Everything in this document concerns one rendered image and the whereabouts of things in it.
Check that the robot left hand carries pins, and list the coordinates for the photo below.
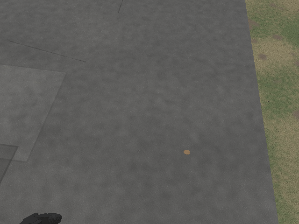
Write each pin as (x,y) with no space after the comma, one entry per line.
(50,218)

